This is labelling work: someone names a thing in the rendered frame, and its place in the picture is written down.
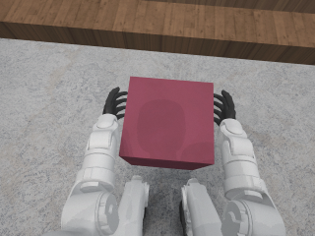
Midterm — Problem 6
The robot right hand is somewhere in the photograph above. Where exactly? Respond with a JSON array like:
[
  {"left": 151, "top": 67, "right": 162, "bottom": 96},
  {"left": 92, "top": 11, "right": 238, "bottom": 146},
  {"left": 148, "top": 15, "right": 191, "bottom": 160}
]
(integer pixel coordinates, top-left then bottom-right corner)
[{"left": 214, "top": 89, "right": 236, "bottom": 126}]

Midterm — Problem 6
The right robot forearm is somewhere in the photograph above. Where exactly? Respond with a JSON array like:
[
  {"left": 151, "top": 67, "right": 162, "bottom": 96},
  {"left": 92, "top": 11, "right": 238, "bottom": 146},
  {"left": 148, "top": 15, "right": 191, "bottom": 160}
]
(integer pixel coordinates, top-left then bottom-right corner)
[{"left": 216, "top": 118, "right": 286, "bottom": 234}]

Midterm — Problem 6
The robot left hand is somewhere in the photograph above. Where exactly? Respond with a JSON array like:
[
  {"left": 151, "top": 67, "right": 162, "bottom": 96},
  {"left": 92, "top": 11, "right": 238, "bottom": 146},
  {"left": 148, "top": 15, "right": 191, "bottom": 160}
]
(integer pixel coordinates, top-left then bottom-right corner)
[{"left": 102, "top": 87, "right": 128, "bottom": 120}]

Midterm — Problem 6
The robot right upper arm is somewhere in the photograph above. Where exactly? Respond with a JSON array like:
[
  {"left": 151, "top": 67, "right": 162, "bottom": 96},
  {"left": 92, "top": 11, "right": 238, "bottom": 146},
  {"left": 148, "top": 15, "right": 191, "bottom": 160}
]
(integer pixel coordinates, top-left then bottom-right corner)
[{"left": 220, "top": 199, "right": 286, "bottom": 236}]

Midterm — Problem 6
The robot left upper arm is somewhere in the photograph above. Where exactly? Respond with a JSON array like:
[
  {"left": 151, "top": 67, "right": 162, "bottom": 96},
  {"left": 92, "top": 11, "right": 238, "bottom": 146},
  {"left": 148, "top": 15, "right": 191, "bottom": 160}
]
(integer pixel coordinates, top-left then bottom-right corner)
[{"left": 41, "top": 191, "right": 119, "bottom": 236}]

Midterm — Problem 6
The right robot foot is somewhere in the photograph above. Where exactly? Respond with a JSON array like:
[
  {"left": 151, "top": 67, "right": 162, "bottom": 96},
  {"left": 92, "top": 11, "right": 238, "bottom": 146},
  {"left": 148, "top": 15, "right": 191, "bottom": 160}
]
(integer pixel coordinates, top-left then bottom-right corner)
[{"left": 179, "top": 200, "right": 193, "bottom": 236}]

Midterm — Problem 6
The left robot forearm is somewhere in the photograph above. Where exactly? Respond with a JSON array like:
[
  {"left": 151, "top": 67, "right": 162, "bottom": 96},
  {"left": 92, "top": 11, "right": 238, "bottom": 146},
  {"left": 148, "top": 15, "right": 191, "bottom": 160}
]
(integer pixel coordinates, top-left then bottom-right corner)
[{"left": 61, "top": 113, "right": 120, "bottom": 230}]

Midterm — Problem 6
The robot right thigh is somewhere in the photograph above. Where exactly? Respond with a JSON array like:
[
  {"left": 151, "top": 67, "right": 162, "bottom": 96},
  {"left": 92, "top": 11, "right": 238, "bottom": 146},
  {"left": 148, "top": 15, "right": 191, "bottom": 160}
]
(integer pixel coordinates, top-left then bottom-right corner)
[{"left": 180, "top": 182, "right": 223, "bottom": 236}]

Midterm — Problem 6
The carton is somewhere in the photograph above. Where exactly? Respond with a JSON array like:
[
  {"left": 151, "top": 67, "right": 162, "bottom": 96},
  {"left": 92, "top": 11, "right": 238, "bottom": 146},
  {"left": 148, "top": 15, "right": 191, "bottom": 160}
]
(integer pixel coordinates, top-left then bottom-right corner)
[{"left": 118, "top": 76, "right": 215, "bottom": 170}]

